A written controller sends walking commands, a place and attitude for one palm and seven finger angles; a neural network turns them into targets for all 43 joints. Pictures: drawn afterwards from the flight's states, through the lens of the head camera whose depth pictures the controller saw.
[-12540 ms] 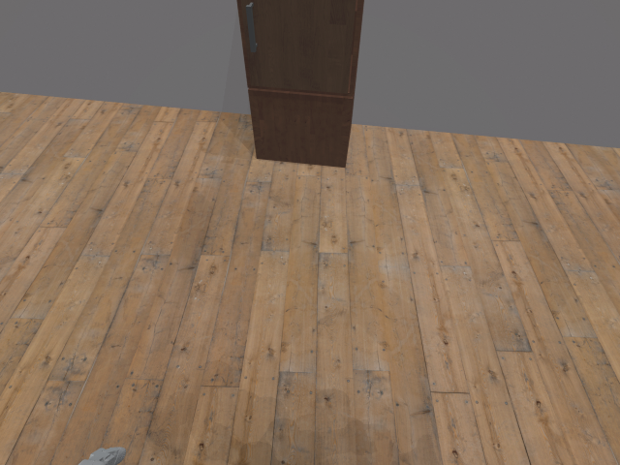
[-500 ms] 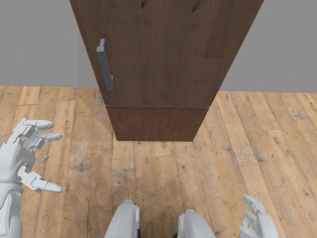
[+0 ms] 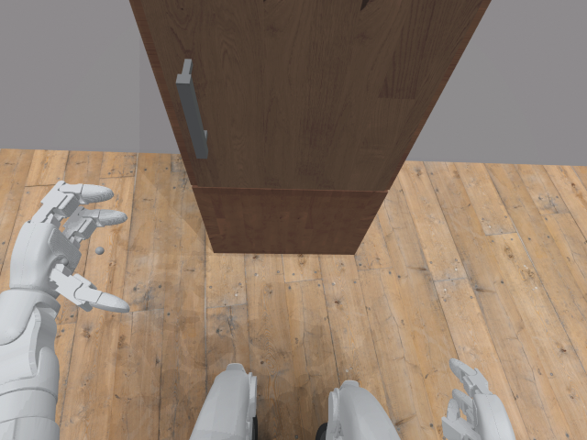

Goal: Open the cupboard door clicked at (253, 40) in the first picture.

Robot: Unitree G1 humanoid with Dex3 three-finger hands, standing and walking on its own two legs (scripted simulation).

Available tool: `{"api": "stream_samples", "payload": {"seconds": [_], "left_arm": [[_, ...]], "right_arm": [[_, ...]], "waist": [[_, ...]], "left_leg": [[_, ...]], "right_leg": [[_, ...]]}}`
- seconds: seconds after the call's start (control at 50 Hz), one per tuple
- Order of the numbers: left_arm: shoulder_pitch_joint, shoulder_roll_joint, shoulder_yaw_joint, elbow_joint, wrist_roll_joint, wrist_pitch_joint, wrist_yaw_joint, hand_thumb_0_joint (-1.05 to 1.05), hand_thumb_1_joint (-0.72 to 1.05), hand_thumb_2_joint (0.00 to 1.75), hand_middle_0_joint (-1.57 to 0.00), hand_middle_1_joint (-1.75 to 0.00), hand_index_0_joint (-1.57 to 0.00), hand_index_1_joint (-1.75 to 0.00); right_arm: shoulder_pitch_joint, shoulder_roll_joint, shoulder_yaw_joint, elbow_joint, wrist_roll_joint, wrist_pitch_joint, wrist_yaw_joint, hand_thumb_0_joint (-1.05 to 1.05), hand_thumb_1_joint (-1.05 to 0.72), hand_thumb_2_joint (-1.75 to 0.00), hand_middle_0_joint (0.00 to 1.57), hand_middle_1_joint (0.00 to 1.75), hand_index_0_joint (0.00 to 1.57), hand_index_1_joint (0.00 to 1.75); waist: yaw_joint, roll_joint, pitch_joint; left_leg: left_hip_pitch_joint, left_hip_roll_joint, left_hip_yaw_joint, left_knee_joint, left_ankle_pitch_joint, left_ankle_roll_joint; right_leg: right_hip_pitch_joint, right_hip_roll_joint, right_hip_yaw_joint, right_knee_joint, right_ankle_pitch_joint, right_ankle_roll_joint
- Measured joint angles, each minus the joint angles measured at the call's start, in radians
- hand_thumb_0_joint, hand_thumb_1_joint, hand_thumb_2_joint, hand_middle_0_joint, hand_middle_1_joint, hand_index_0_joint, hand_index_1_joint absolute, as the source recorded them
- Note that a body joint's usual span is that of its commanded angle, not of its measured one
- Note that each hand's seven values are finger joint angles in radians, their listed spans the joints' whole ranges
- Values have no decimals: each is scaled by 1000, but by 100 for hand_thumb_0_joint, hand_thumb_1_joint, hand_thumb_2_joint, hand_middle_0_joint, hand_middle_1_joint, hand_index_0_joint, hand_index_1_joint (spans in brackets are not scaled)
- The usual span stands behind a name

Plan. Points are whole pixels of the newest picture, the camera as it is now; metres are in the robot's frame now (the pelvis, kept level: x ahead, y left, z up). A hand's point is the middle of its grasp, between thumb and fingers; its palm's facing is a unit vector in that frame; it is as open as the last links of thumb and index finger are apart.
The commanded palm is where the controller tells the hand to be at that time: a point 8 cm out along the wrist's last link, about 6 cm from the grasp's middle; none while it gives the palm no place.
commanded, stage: move the hooked fingers beside the handle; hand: left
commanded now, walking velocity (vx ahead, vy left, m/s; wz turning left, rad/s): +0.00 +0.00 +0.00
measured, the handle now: (195, 113) +0.59 +0.19 +0.02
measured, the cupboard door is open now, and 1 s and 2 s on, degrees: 0 0 0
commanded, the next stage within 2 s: none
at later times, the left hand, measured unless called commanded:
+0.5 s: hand (128, 197) +0.42 +0.25 +0.03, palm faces +0.06 -1.00 -0.04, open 14.0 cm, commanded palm +0.40 +0.30 +0.03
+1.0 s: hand (145, 161) +0.48 +0.25 +0.02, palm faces +0.06 -1.00 -0.03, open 14.0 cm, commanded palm +0.47 +0.29 +0.02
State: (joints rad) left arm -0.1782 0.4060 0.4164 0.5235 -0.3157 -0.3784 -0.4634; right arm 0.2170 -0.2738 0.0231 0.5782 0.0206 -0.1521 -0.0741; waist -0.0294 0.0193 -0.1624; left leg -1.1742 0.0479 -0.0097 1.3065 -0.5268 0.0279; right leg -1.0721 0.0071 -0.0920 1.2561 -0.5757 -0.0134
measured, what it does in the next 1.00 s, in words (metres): stands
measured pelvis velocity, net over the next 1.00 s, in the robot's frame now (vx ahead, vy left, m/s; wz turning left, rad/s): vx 0.00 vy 0.00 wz -0.04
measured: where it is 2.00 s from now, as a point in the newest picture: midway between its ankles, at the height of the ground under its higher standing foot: outside the picture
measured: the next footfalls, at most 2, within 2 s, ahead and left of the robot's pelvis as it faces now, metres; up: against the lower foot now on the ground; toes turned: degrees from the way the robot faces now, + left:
none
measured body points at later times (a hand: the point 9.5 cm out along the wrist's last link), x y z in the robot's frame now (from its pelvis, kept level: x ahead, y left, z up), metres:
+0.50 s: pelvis +0.00 +0.01 +0.00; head +0.14 +0.03 +0.43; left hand +0.41 +0.31 +0.03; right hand +0.10 -0.27 -0.11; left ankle +0.04 +0.10 -0.62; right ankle +0.01 -0.12 -0.62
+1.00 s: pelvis +0.00 +0.00 -0.02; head +0.16 +0.02 +0.40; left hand +0.47 +0.30 +0.03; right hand +0.04 -0.28 -0.13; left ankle +0.04 +0.10 -0.62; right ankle +0.01 -0.12 -0.62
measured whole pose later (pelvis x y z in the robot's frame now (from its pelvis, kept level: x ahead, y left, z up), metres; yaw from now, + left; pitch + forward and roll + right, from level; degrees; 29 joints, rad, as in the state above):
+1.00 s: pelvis +0.00 +0.00 -0.02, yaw -2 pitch +29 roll -4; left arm -0.77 0.60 0.52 1.09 -0.14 -0.44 -0.38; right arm 0.29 -0.29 0.04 0.63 -0.01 0.03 -0.04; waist -0.14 0.03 -0.15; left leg -1.34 0.07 0.00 1.38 -0.54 0.03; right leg -1.25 0.03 -0.08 1.33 -0.58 -0.02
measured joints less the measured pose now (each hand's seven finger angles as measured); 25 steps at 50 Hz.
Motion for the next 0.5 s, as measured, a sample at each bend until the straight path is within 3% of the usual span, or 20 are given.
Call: {"api": "stream_samples", "payload": {"seconds": [0.5], "left_arm": [[-289,44,25,291,101,-52,93,-1,-50,30,-30,-120,-30,-120]], "right_arm": [[59,2,-3,42,-15,99,27,1,-90,-90,20,30,20,30]], "waist": [[-53,5,-2]], "left_leg": [[-40,5,25,-6,0,9]], "right_leg": [[-53,3,26,-2,8,11]]}}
